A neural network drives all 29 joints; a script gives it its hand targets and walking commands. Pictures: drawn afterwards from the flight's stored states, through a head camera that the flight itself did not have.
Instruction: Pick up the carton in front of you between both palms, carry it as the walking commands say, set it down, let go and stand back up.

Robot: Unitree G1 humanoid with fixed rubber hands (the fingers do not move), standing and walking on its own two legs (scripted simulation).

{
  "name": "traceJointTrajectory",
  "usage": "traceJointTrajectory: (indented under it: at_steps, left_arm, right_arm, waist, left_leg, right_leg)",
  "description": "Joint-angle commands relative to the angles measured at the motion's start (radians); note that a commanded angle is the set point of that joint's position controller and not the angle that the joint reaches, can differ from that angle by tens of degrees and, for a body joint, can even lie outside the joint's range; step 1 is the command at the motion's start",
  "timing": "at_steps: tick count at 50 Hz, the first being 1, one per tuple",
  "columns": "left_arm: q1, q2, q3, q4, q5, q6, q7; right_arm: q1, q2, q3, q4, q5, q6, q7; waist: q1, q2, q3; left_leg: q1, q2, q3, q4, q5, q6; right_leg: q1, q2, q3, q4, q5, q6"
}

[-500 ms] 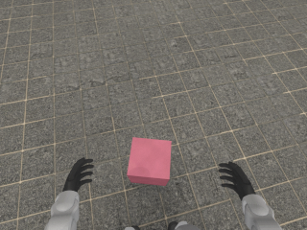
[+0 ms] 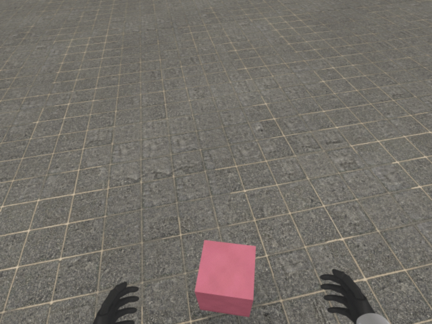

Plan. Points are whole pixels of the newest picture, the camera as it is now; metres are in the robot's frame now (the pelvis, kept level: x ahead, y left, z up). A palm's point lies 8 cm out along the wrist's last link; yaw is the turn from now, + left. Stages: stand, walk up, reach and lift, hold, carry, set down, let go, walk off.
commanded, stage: let go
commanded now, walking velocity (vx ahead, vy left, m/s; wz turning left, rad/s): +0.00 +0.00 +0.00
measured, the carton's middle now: (227, 279) +0.43 +0.00 -0.65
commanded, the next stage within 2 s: stand in 0.18 s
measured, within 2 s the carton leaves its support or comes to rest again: neither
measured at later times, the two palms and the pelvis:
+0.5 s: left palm out of the picture +0.13 +0.29 -0.08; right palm out of the picture +0.14 -0.29 -0.09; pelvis +0.01 +0.00 +0.00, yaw +0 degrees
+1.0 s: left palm out of the picture +0.12 +0.29 -0.09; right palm out of the picture +0.12 -0.30 -0.10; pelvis +0.01 -0.01 +0.00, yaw +0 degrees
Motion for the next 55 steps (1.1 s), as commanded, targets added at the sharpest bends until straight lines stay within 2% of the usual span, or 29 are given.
traceJointTrajectory:
  at_steps: [1,2,3,4,9,10,11,14,21,33,41,55]
  left_arm:
    - [-0.054,0.088,0.03,-0.103,0.007,-0.001,0.002]
    - [-0.052,0.088,0.031,-0.104,0.009,0.001,0.003]
    - [0.006,0.101,0.037,-0.054,-0.012,-0.032,0.021]
    - [-0.006,0.096,0.033,-0.065,-0.001,-0.038,0.03]
    - [-0.049,0.099,0.015,-0.082,-0.008,-0.033,0.036]
    - [-0.047,0.221,0.054,0.045,0.044,-0.063,0.079]
    - [-0.023,0.236,0.06,0.054,0.046,-0.081,0.092]
    - [-0.036,0.211,0.052,0.088,0.046,-0.108,0.092]
    - [-0.042,0.232,0.048,0.17,0.035,-0.129,0.089]
    - [-0.043,0.274,0.038,0.271,0.025,-0.139,0.101]
    - [-0.059,0.28,0.033,0.323,0.021,-0.141,0.102]
    - [-0.083,0.301,0.019,0.399,0.017,-0.146,0.098]
  right_arm:
    - [-0.029,-0.099,-0.034,-0.097,-0.005,-0.001,0.0]
    - [-0.031,-0.098,-0.034,-0.099,-0.004,0.0,0.0]
    - [-0.066,-0.119,-0.032,-0.161,-0.018,0.053,-0.028]
    - [-0.046,-0.108,-0.024,-0.158,-0.017,0.065,-0.038]
    - [-0.052,-0.095,-0.001,-0.163,-0.006,0.093,-0.054]
    - [-0.083,-0.214,-0.036,-0.003,-0.005,0.003,-0.095]
    - [-0.047,-0.218,-0.043,0.021,-0.019,-0.037,-0.106]
    - [-0.068,-0.204,-0.032,0.085,-0.028,-0.094,-0.102]
    - [-0.076,-0.241,-0.025,0.193,-0.027,-0.137,-0.097]
    - [-0.069,-0.285,-0.018,0.309,-0.019,-0.15,-0.104]
    - [-0.077,-0.294,-0.011,0.359,-0.015,-0.153,-0.106]
    - [-0.089,-0.316,-0.002,0.43,-0.009,-0.156,-0.102]
  waist:
    - [-0.01,-0.007,-0.031]
    - [-0.007,-0.003,-0.033]
    - [0.014,-0.026,-0.088]
    - [0.012,-0.004,-0.074]
    - [0.004,0.012,-0.044]
    - [0.006,0.042,-0.02]
    - [-0.001,0.03,-0.039]
    - [0.004,0.019,-0.069]
    - [0.005,0.0,-0.152]
    - [0.002,-0.002,-0.14]
    - [0.003,0.003,-0.134]
    - [0.002,-0.002,-0.102]
  left_leg:
    - [-0.001,-0.003,0.041,-0.065,0.172,-0.021]
    - [0.0,-0.003,0.041,-0.063,0.178,-0.021]
    - [0.037,-0.004,0.036,-0.034,0.236,-0.022]
    - [0.028,-0.004,0.039,-0.029,0.243,-0.026]
    - [0.015,-0.001,0.043,-0.027,0.205,-0.019]
    - [-0.123,0.052,0.011,0.004,0.103,-0.039]
    - [-0.113,0.055,-0.003,0.004,0.061,-0.03]
    - [-0.128,0.069,-0.039,-0.014,-0.032,-0.019]
    - [-0.066,0.09,-0.048,0.013,0.214,-0.011]
    - [-0.039,0.105,-0.061,0.0,0.322,-0.006]
    - [-0.028,0.11,-0.064,-0.023,0.326,-0.004]
    - [-0.023,0.119,-0.074,-0.078,0.251,0.0]
  right_leg:
    - [-0.003,0.011,-0.037,-0.064,0.183,0.019]
    - [0.003,0.011,-0.037,-0.062,0.187,0.019]
    - [0.008,0.032,-0.04,-0.033,0.186,0.028]
    - [-0.002,0.03,-0.042,-0.031,0.179,0.028]
    - [-0.061,0.026,-0.032,-0.03,0.141,0.028]
    - [-0.165,-0.046,0.015,-0.028,0.114,0.045]
    - [-0.16,-0.057,0.034,-0.029,0.086,0.031]
    - [-0.178,-0.057,0.049,-0.036,-0.01,0.014]
    - [-0.114,-0.075,0.053,-0.008,0.203,0.004]
    - [-0.066,-0.093,0.063,-0.019,0.307,-0.006]
    - [-0.042,-0.101,0.068,-0.04,0.321,-0.009]
    - [-0.036,-0.113,0.08,-0.093,0.25,-0.011]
